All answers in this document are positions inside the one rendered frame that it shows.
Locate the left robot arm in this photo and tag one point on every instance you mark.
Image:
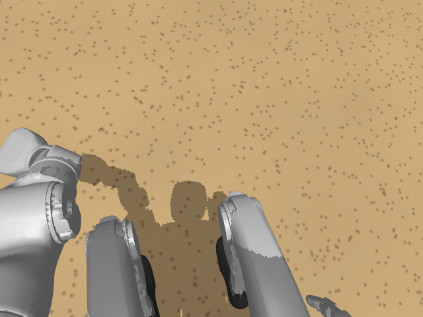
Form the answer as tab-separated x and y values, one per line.
38	215

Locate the left robot hand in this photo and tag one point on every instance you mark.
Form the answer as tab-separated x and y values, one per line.
15	149

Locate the right robot hand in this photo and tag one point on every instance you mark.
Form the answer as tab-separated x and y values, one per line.
326	307

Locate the left robot foot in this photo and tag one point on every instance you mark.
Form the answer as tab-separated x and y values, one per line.
150	285

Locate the right robot foot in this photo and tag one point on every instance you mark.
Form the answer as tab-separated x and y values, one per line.
238	301

